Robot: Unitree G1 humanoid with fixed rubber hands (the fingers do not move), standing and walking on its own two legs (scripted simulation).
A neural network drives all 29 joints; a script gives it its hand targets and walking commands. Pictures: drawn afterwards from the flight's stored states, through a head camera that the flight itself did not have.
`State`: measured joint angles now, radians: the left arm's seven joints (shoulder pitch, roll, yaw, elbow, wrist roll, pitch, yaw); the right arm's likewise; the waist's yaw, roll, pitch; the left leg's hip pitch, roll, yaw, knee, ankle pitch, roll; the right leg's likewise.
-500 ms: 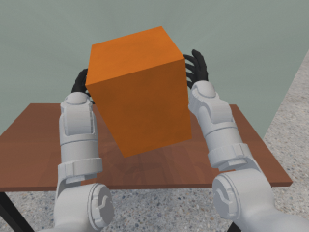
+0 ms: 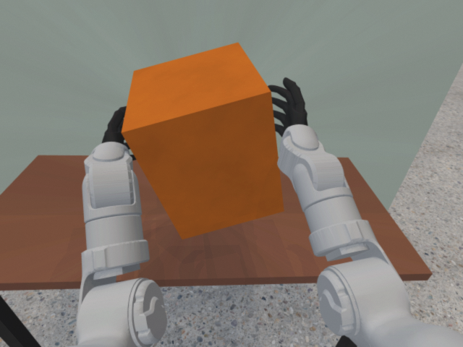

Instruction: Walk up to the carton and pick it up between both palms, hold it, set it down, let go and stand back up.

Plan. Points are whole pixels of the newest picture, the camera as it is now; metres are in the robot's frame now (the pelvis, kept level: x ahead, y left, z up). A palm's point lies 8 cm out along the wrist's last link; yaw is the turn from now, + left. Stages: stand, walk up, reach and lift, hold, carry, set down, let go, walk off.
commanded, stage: hold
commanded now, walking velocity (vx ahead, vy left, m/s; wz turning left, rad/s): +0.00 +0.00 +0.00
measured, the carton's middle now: (209, 141) +0.43 -0.01 +0.21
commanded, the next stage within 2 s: set down in 0.10 s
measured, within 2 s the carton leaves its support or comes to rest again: neither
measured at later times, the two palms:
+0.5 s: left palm (103, 141) +0.39 +0.16 +0.25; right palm (278, 118) +0.37 -0.12 +0.28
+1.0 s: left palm (130, 164) +0.41 +0.13 +0.19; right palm (289, 148) +0.37 -0.14 +0.23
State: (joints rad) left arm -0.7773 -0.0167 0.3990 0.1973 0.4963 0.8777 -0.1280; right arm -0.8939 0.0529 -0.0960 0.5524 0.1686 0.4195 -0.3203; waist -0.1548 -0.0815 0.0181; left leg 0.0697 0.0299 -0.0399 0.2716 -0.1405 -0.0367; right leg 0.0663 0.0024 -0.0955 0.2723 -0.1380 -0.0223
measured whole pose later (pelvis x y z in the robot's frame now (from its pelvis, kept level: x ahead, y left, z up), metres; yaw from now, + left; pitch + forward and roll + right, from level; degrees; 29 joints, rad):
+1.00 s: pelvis +0.02 +0.02 +0.00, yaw -1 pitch -11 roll -1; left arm -0.68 -0.07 0.35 0.30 0.45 0.54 -0.06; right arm -0.72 0.05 -0.13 0.62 0.04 -0.07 -0.21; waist -0.14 -0.10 0.09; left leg 0.09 0.02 -0.01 0.29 -0.18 0.00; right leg 0.11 -0.01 -0.07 0.23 -0.14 0.01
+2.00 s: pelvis +0.03 +0.04 +0.00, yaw -2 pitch -6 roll -1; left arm -0.82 0.01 0.36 0.83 0.41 0.28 -0.04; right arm -0.74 0.12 -0.43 0.87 -0.17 -0.20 -0.19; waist -0.14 -0.09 0.02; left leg 0.00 0.00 0.01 0.28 -0.18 0.01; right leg 0.02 -0.03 -0.05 0.20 -0.12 0.03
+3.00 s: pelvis +0.05 +0.04 +0.00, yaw -5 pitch +4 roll -1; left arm -0.85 0.03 0.40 1.03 0.41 0.08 -0.01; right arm -0.69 0.20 -0.59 0.91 -0.31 -0.27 -0.20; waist -0.14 -0.06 -0.07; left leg -0.19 0.02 0.05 0.31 -0.20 0.01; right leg -0.16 -0.02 -0.07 0.18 -0.09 0.03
